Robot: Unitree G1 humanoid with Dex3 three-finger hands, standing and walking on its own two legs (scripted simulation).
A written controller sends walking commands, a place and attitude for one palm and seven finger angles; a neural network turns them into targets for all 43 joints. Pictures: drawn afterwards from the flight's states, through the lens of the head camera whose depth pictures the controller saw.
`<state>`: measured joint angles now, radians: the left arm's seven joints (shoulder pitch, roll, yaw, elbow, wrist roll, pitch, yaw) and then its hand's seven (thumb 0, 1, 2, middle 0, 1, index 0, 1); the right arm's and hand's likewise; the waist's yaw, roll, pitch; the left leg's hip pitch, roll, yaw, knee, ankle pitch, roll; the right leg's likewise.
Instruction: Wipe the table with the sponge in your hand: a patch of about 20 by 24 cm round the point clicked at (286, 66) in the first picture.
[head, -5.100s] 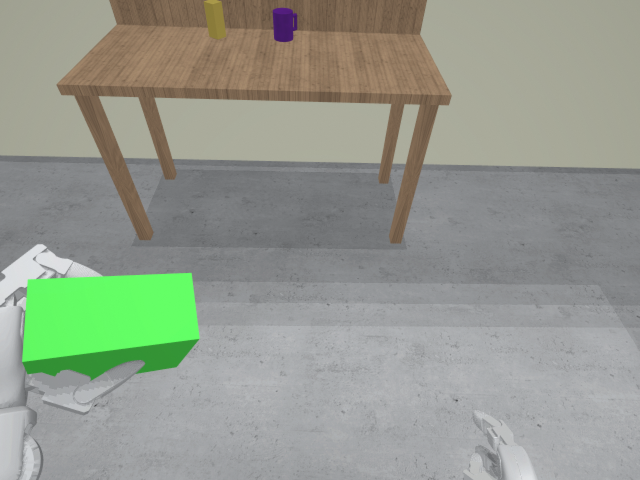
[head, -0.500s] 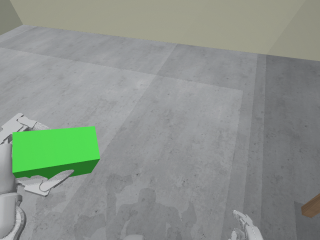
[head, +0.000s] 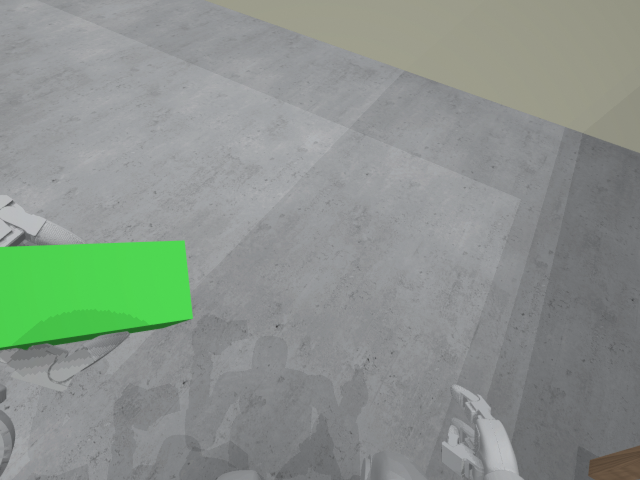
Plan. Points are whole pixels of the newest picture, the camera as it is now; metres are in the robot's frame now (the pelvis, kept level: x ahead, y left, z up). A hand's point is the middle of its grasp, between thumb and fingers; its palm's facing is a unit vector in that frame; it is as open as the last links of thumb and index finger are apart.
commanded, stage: turn to face it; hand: left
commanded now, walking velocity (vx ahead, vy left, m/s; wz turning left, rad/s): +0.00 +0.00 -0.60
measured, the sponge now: (122, 294) +0.24 +0.20 +0.17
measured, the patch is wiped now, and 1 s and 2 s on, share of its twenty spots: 0.00 0.00 0.00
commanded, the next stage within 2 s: none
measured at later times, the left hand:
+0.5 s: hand (237, 281) +0.25 +0.10 +0.19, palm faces +0.11 -0.88 -0.47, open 10.3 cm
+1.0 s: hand (358, 318) +0.23 +0.00 +0.17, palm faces -0.12 -0.84 -0.53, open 10.3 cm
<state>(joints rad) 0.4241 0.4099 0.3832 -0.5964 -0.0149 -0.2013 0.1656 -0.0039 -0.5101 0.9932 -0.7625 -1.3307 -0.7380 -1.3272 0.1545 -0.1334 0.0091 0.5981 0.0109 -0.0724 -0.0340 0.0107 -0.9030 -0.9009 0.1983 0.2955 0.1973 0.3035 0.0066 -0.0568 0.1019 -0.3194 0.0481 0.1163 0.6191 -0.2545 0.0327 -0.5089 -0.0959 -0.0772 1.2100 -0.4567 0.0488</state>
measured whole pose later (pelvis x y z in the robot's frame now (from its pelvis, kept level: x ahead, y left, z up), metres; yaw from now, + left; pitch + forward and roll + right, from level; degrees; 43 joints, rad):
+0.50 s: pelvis -0.02 -0.06 +0.01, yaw -15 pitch +0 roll +2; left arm 0.52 0.40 0.37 -0.58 -0.05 -0.20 0.14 0.00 -0.51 1.00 -0.76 -1.33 -0.74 -1.33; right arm 0.15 -0.26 -0.03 0.57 0.01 -0.02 -0.04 0.01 -0.90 -0.90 0.20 0.30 0.20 0.30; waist -0.02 -0.02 0.08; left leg -0.43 0.04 0.05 0.98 -0.42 -0.09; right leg -0.33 0.06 -0.01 0.52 -0.19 -0.09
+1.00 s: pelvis -0.09 -0.07 -0.01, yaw -33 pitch -2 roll -2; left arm 0.39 0.40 0.36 -0.51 -0.01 -0.18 0.12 0.00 -0.51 1.00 -0.76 -1.33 -0.74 -1.33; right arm 0.19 -0.14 0.05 0.53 0.02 -0.04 0.02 0.01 -0.90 -0.90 0.21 0.30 0.20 0.30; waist 0.02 0.09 0.15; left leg -0.31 0.26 0.15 0.78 -0.42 -0.09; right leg -0.31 0.02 -0.13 0.63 -0.29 -0.02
